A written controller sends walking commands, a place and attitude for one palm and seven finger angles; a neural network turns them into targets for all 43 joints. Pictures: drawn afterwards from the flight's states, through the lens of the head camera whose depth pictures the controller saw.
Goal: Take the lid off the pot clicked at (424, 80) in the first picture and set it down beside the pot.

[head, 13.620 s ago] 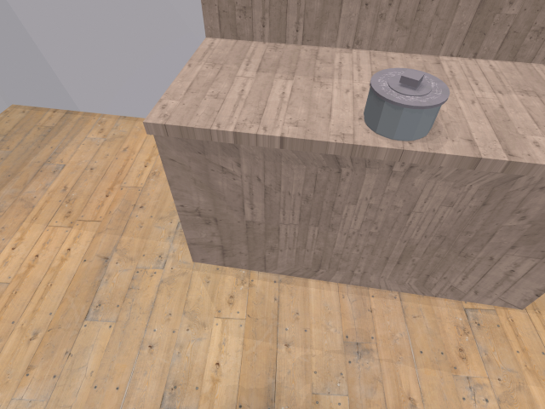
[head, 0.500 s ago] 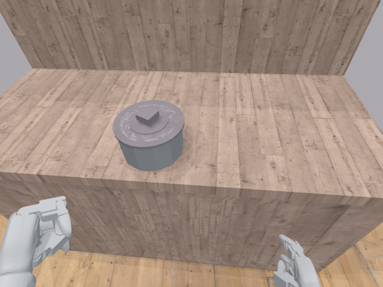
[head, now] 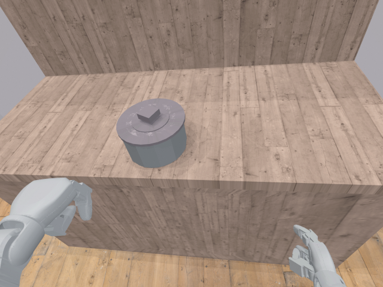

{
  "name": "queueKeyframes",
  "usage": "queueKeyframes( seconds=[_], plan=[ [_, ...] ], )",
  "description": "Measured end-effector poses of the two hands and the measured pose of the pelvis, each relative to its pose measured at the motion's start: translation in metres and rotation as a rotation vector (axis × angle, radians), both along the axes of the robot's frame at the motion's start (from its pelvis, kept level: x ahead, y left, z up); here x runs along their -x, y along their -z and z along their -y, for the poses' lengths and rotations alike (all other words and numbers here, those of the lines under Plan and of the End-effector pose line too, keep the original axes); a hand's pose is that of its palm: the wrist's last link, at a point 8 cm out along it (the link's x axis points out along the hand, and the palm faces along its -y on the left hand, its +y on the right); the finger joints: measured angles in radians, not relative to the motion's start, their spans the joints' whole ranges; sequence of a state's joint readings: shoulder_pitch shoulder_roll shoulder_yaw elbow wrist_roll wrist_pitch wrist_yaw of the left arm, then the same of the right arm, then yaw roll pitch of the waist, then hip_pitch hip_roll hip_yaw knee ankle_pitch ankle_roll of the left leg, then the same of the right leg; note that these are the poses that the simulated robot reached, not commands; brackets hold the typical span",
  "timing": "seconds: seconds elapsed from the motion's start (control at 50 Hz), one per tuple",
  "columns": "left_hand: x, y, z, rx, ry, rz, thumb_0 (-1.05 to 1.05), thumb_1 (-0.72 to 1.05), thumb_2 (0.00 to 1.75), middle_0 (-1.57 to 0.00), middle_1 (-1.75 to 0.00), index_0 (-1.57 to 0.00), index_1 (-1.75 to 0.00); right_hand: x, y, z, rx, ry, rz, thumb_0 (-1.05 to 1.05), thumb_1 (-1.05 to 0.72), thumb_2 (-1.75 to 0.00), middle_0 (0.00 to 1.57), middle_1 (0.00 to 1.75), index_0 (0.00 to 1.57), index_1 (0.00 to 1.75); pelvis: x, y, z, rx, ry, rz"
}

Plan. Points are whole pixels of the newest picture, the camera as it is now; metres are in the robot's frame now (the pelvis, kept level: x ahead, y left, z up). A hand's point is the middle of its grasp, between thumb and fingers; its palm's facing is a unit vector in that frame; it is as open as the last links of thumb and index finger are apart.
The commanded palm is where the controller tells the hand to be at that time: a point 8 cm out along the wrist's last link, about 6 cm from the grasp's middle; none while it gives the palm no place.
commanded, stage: reach forward and open the fingers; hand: left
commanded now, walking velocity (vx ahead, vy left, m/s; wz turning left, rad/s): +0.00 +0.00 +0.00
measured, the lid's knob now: (148, 113) +0.51 +0.19 +0.09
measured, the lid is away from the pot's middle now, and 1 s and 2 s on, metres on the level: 0.00 0.00 0.00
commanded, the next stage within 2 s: move the open hand above the knob in 0.62 s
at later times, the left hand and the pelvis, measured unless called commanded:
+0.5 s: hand (60, 182) +0.25 +0.28 +0.14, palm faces -0.10 -0.05 -0.99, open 9.6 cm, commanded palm +0.23 +0.27 +0.21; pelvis -0.03 +0.03 +0.00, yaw +0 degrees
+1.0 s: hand (77, 151) +0.31 +0.26 +0.16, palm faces -0.13 -0.02 -0.99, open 10.1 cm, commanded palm +0.30 +0.25 +0.23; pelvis -0.02 +0.01 +0.00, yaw +1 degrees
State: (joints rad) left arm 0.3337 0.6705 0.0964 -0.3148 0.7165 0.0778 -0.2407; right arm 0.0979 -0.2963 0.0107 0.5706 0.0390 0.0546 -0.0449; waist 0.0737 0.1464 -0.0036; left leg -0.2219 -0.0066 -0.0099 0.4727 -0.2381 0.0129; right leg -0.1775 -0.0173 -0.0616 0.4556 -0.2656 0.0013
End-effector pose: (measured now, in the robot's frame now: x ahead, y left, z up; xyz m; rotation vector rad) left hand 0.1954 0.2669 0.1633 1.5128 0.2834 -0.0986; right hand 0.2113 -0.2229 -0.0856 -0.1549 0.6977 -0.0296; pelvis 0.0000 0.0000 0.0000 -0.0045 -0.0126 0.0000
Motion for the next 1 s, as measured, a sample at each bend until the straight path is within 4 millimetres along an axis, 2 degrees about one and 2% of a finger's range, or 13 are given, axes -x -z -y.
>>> queueKeyframes(
  seconds=[0.12, 0.28, 0.46, 0.56, 0.64, 0.72, 0.78, 0.88, 0.94, 1.0],
  plan=[
    [-0.010, -0.018, -0.003, -0.015, 0.063, 0.051, 0.01, 0.23, 1.25, -1.07, -0.73, -1.06, -0.74, 0.007, -0.005, -0.005, 0.001, -0.015, 0.003, 0.01, -0.91, -0.90, 0.20, 0.30, 0.20, 0.30, 0.008, -0.002, -0.003, 0.006, -0.004, 0.006],
    [-0.020, -0.020, -0.005, 0.002, 0.089, 0.080, 0.00, 0.00, 1.32, -0.97, -0.45, -0.96, -0.45, 0.027, 0.002, -0.017, -0.007, -0.027, -0.044, 0.01, -0.91, -0.90, 0.20, 0.30, 0.20, 0.30, 0.019, -0.003, -0.013, 0.007, -0.004, 0.009],
    [-0.039, -0.038, -0.013, 0.002, 0.085, 0.152, 0.00, -0.21, 1.40, -0.88, -0.18, -0.87, -0.18, 0.041, 0.005, -0.034, -0.040, -0.026, -0.052, 0.01, -0.90, -0.90, 0.20, 0.30, 0.20, 0.30, 0.026, -0.002, -0.024, 0.004, 0.002, 0.021],
    [-0.048, -0.037, -0.008, -0.013, 0.095, 0.126, 0.00, -0.27, 1.43, -0.86, -0.12, -0.86, -0.12, 0.041, 0.003, -0.039, -0.045, -0.031, -0.039, 0.01, -0.90, -0.90, 0.20, 0.30, 0.20, 0.30, 0.029, -0.002, -0.028, 0.001, 0.005, 0.023],
    [-0.056, -0.050, -0.004, -0.038, 0.124, 0.155, 0.00, -0.29, 1.45, -0.86, -0.10, -0.85, -0.10, 0.039, 0.001, -0.040, -0.041, -0.034, -0.027, 0.01, -0.90, -0.90, 0.20, 0.30, 0.20, 0.30, 0.029, -0.001, -0.028, 0.000, 0.005, 0.023],
    [-0.064, -0.059, -0.012, -0.028, 0.073, 0.174, 0.00, -0.30, 1.46, -0.86, -0.09, -0.85, -0.09, 0.037, 0.000, -0.038, -0.047, -0.037, -0.025, 0.01, -0.90, -0.90, 0.20, 0.30, 0.20, 0.30, 0.029, -0.001, -0.026, 0.000, 0.004, 0.020],
    [-0.070, -0.057, -0.012, -0.001, 0.042, 0.159, 0.00, -0.31, 1.47, -0.86, -0.08, -0.85, -0.09, 0.035, 0.000, -0.035, -0.046, -0.040, -0.027, 0.01, -0.90, -0.90, 0.20, 0.30, 0.20, 0.30, 0.029, -0.001, -0.025, -0.001, 0.001, 0.017],
    [-0.079, -0.048, 0.006, -0.006, 0.090, 0.113, 0.00, -0.31, 1.49, -0.86, -0.08, -0.85, -0.08, 0.033, 0.000, -0.029, -0.032, -0.036, -0.029, 0.01, -0.90, -0.90, 0.20, 0.30, 0.20, 0.30, 0.027, -0.001, -0.021, -0.002, -0.003, 0.015],
    [-0.090, -0.051, 0.011, -0.036, 0.098, 0.108, 0.00, -0.31, 1.49, -0.86, -0.08, -0.85, -0.08, 0.032, 0.002, -0.024, -0.022, -0.033, -0.040, 0.01, -0.90, -0.90, 0.20, 0.30, 0.20, 0.30, 0.026, -0.001, -0.018, -0.002, -0.008, 0.014],
    [-0.104, -0.057, 0.006, -0.033, 0.055, 0.112, 0.00, -0.31, 1.49, -0.86, -0.08, -0.86, -0.08, 0.034, 0.004, -0.019, -0.025, -0.023, -0.057, 0.01, -0.91, -0.90, 0.20, 0.30, 0.20, 0.30, 0.025, 0.000, -0.014, -0.003, -0.009, 0.007]
  ],
)
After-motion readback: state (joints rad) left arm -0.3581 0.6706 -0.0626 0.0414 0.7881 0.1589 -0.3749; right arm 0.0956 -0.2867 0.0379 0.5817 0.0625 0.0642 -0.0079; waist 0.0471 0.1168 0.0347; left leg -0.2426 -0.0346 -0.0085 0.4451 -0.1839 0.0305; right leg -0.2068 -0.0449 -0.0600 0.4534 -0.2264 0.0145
